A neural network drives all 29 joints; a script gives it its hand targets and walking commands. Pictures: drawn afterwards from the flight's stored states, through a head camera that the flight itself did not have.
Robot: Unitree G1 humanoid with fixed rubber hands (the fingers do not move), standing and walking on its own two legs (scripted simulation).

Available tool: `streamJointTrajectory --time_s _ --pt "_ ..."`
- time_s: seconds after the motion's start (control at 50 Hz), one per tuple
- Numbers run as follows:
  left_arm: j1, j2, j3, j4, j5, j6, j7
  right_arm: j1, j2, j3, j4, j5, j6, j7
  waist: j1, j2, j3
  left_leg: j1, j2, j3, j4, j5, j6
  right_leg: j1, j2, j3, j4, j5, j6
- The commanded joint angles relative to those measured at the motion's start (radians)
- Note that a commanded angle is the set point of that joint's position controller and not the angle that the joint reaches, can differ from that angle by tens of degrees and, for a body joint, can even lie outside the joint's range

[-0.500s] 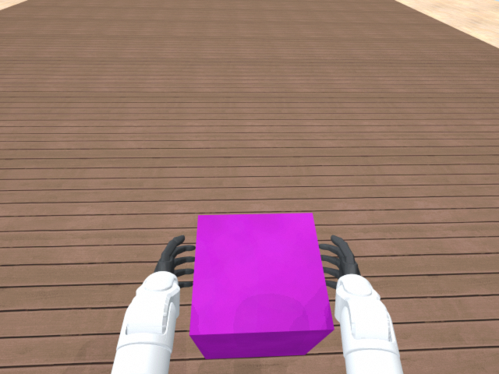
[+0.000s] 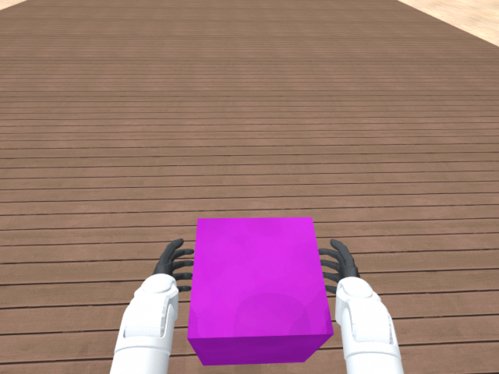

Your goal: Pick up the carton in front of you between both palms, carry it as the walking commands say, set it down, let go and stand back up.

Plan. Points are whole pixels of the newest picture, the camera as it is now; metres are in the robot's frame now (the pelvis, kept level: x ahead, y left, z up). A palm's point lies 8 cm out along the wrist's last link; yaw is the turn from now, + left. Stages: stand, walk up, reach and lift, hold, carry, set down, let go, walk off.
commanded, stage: carry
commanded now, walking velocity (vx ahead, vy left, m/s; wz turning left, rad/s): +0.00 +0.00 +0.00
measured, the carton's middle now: (254, 295) +0.33 +0.00 -0.07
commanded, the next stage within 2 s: hold in 0.48 s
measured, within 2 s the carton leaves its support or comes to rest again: neither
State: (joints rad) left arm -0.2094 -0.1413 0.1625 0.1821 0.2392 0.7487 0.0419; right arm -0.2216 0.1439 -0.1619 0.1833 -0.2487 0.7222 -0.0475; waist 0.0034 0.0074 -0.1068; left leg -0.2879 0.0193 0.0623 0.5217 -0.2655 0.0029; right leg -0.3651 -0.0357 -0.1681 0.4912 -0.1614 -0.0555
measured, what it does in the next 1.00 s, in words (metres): stands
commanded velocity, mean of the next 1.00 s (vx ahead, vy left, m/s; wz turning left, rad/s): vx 0.00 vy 0.00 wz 0.00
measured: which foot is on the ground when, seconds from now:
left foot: down 0.00-1.00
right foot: down 0.00-1.00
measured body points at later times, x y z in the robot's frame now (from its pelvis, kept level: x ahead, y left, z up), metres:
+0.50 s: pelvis +0.00 +0.00 +0.00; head -0.03 +0.00 +0.45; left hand +0.29 +0.15 +0.03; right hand +0.30 -0.15 +0.03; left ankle +0.00 +0.12 -0.73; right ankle +0.06 -0.09 -0.73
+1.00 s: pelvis +0.00 +0.01 +0.00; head -0.05 +0.01 +0.45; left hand +0.30 +0.17 +0.04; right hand +0.31 -0.13 +0.04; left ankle +0.01 +0.12 -0.73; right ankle +0.06 -0.09 -0.73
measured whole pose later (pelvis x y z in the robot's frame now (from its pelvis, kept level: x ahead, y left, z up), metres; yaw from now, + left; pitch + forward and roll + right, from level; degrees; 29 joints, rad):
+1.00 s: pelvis +0.00 +0.01 +0.00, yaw +1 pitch -8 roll +0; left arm -0.32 -0.17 0.30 0.37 0.31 0.66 0.00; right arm -0.33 0.17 -0.27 0.31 -0.31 0.70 -0.01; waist -0.01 0.03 0.04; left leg -0.08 -0.04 -0.03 0.49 -0.27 0.03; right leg -0.15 0.02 -0.03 0.46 -0.17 -0.03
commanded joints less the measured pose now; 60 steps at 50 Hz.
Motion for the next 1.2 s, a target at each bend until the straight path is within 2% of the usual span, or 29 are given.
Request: streamJointTrajectory --time_s 0.0,0.14,0.28,0.46,0.48,0.5,0.54,0.56,0.58,0.66,0.7,0.8,0.86,0.92,0.96,1.0,1.06,1.12,1.18 --pt "-0.464 -0.895 -0.545 -0.081 -0.264 -0.063 -0.266 -0.379 0.95 0.542 -0.032 0.248 -0.023 0.254 -0.003 -0.022 -0.242 0.006 0.1 -0.091 -0.079 0.066 0.036 0.164 -0.13 0.149 -0.084 0.04 0.007" --pt "-0.495 -0.89 -0.535 -0.076 -0.263 -0.073 -0.262 -0.42 0.946 0.542 -0.035 0.256 -0.032 0.25 0.0 -0.016 -0.202 -0.018 0.099 -0.095 -0.092 0.048 0.035 0.145 -0.128 0.151 -0.095 -0.01 0.011" --pt "-0.474 -0.901 -0.542 -0.072 -0.262 -0.069 -0.264 -0.389 0.955 0.539 -0.012 0.256 -0.03 0.257 0.0 0.002 -0.24 -0.004 0.099 -0.093 -0.086 0.056 0.035 0.161 -0.129 0.15 -0.081 0.013 0.01" --pt "-0.48 -0.907 -0.561 -0.101 -0.276 -0.07 -0.264 -0.411 0.957 0.567 -0.06 0.271 -0.032 0.253 -0.002 -0.017 -0.235 -0.007 0.1 -0.095 -0.083 0.064 0.036 0.156 -0.128 0.148 -0.078 0.024 0.01" --pt "-0.454 -0.96 -0.542 -0.08 -0.269 -0.071 -0.281 -0.371 1.001 0.556 -0.07 0.281 -0.027 0.265 -0.02 0.049 -0.206 -0.015 -0.101 -0.162 -0.15 0.129 0.044 0.477 0.079 0.268 -0.068 0.197 0.017" --pt "-0.46 -0.933 -0.523 -0.082 -0.272 -0.084 -0.281 -0.386 0.997 0.567 -0.086 0.283 -0.028 0.268 -0.008 0.009 -0.217 -0.038 -0.088 -0.169 -0.14 0.138 0.051 0.528 0.07 0.29 -0.052 0.234 0.02" --pt "-0.447 -0.944 -0.531 -0.089 -0.278 -0.083 -0.28 -0.371 0.999 0.568 -0.076 0.293 -0.027 0.265 -0.003 0.008 -0.233 -0.019 -0.09 -0.174 -0.151 0.155 0.049 0.577 0.067 0.293 -0.062 0.263 0.027" --pt "-0.452 -0.951 -0.539 -0.106 -0.269 -0.088 -0.281 -0.378 0.991 0.568 -0.081 0.28 -0.033 0.263 0.001 0.013 -0.223 -0.043 -0.09 -0.186 -0.173 0.1 0.052 0.594 0.068 0.302 -0.073 0.201 0.023" --pt "-0.46 -0.933 -0.524 -0.074 -0.256 -0.09 -0.281 -0.376 0.982 0.553 -0.054 0.264 -0.03 0.26 0.0 -0.006 -0.173 -0.063 -0.081 -0.193 -0.182 0.074 0.056 0.587 0.067 0.299 -0.078 0.173 0.025" --pt "-0.486 -0.891 -0.43 0.042 -0.208 -0.103 -0.279 -0.415 0.939 0.481 0.021 0.209 -0.033 0.251 -0.01 -0.021 -0.019 -0.102 -0.063 -0.194 -0.203 -0.008 0.067 0.536 0.069 0.28 -0.089 0.069 0.032" --pt "-0.515 -0.898 -0.418 0.064 -0.205 -0.11 -0.286 -0.449 0.948 0.475 0.029 0.214 -0.036 0.255 -0.008 -0.021 -0.001 -0.105 -0.056 -0.197 -0.205 -0.041 0.072 0.531 0.072 0.274 -0.087 0.019 0.036" --pt "-0.567 -0.954 -0.424 0.078 -0.209 -0.119 -0.303 -0.509 1.004 0.507 0.018 0.243 -0.038 0.286 0.0 0.0 -0.08 -0.061 -0.053 -0.204 -0.207 -0.033 0.074 0.539 0.07 0.279 -0.076 0.025 0.043" --pt "-0.648 -0.961 -0.408 0.1 -0.199 -0.127 -0.297 -0.559 0.986 0.455 0.068 0.222 -0.048 0.291 -0.012 0.021 -0.061 -0.081 -0.044 -0.208 -0.21 -0.067 0.069 0.533 0.076 0.27 -0.057 0.012 0.039" --pt "-0.748 -0.954 -0.324 0.205 -0.151 -0.153 -0.288 -0.634 0.941 0.323 0.205 0.158 -0.081 0.298 -0.025 0.05 0.011 -0.134 -0.029 -0.208 -0.212 -0.184 0.07 0.484 0.084 0.256 -0.025 -0.087 0.028" --pt "-0.809 -0.926 -0.202 0.342 -0.079 -0.181 -0.273 -0.7 0.892 0.187 0.35 0.081 -0.115 0.302 -0.031 0.064 0.084 -0.194 -0.021 -0.21 -0.207 -0.29 0.073 0.426 0.091 0.246 0.008 -0.171 0.018" --pt "-0.834 -0.885 -0.087 0.455 -0.007 -0.224 -0.247 -0.757 0.831 0.068 0.438 0.009 -0.163 0.298 -0.026 0.078 0.118 -0.22 -0.018 -0.205 -0.179 -0.33 0.07 0.359 0.095 0.234 0.054 -0.199 0.011" --pt "-0.841 -0.798 0.029 0.493 0.079 -0.285 -0.203 -0.803 0.742 -0.009 0.472 -0.055 -0.224 0.268 0.006 0.064 0.095 -0.229 -0.051 -0.166 -0.076 -0.221 0.051 0.245 0.097 0.24 0.09 -0.165 0.003" --pt "-0.792 -0.716 0.125 0.521 0.117 -0.364 -0.175 -0.785 0.675 -0.037 0.511 -0.093 -0.301 0.245 0.037 -0.008 0.02 -0.26 -0.078 -0.145 0.019 -0.088 0.04 0.108 0.098 0.247 0.112 -0.121 0.007" --pt "-0.77 -0.659 0.132 0.52 0.124 -0.468 -0.165 -0.729 0.647 -0.022 0.539 -0.134 -0.411 0.228 0.02 -0.074 -0.126 -0.377 -0.094 -0.147 0.12 0.041 0.028 0.017 0.102 0.247 0.21 0.065 0.023"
